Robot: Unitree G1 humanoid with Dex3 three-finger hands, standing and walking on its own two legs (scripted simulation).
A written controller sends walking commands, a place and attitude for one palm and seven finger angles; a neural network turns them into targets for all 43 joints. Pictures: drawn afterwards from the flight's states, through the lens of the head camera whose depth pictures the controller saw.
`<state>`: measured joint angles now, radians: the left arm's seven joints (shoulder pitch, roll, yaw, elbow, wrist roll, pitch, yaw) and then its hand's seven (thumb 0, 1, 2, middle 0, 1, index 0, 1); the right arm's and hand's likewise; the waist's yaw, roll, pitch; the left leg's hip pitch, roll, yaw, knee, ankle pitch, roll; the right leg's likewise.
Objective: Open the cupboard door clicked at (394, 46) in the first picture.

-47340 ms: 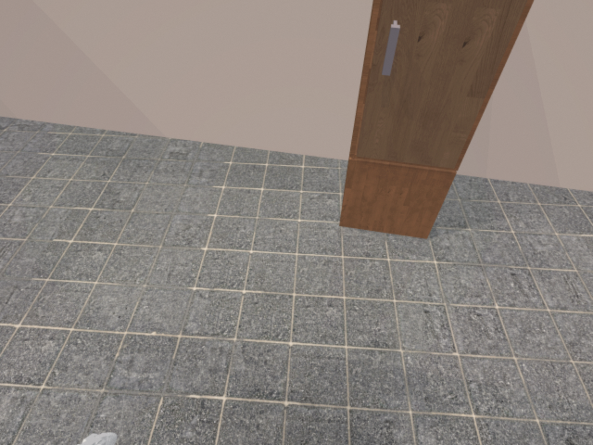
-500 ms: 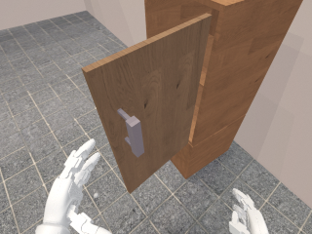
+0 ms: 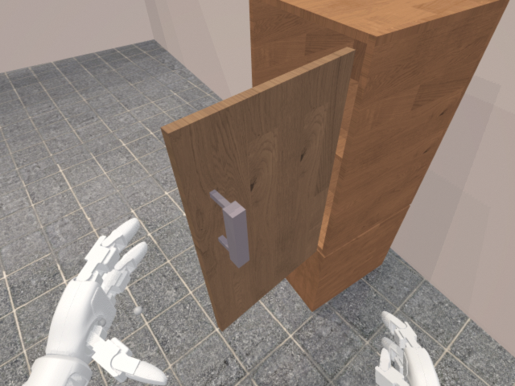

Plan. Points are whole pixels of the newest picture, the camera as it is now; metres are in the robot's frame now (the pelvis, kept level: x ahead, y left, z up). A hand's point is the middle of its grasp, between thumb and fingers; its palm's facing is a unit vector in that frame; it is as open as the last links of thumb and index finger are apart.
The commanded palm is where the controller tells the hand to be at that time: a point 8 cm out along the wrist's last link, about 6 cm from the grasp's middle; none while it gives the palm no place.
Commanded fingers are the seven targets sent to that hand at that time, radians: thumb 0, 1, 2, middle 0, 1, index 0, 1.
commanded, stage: draw the hand back to the body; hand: left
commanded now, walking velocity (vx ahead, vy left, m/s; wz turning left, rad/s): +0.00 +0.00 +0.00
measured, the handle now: (228, 228) +0.34 +0.08 +0.09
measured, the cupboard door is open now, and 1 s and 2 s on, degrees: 99 99 99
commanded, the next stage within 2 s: step back with the hand held close in 1.12 s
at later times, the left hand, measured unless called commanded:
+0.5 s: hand (71, 275) +0.20 +0.24 +0.16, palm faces +0.35 -0.86 -0.37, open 12.0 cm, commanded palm +0.16 +0.29 +0.18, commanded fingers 0.00 0.51 0.74 -0.19 -0.30 -0.19 -0.30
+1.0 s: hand (43, 258) +0.21 +0.27 +0.18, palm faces +0.43 -0.82 -0.38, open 7.5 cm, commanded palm +0.16 +0.30 +0.20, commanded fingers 0.00 0.90 0.90 -0.20 -0.30 -0.20 -0.30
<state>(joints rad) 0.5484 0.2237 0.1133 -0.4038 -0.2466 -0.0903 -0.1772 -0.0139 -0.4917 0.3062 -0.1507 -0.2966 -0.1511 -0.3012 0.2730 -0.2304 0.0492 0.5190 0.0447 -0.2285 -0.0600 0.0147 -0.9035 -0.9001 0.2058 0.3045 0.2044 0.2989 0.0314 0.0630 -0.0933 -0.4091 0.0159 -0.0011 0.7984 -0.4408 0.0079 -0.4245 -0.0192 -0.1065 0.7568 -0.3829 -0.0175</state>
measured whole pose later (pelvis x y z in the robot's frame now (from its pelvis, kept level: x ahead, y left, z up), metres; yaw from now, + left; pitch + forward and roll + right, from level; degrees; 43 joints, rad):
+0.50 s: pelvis +0.01 +0.01 +0.03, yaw -1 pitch -3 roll -1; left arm 0.52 0.30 0.21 -0.40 -0.04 -0.07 0.12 0.00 0.18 0.60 -0.18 -0.30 -0.18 -0.30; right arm 0.22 -0.21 0.04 0.62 -0.01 -0.16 -0.07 0.01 -0.90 -0.90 0.21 0.30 0.21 0.30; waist 0.07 0.06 0.02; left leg -0.10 0.00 0.04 0.46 -0.31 0.02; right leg -0.13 -0.02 -0.07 0.44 -0.25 0.00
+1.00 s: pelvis +0.01 +0.01 +0.03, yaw -2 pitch -5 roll -1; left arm 0.45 0.32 0.32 -0.37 -0.05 -0.08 0.12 0.01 0.87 0.89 -0.21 -0.30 -0.21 -0.30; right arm 0.19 -0.22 0.02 0.65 -0.01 -0.12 -0.06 0.01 -0.90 -0.90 0.21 0.30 0.20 0.30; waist 0.08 0.06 0.04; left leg -0.04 0.01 0.04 0.39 -0.27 0.02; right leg -0.08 -0.01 -0.06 0.37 -0.21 0.00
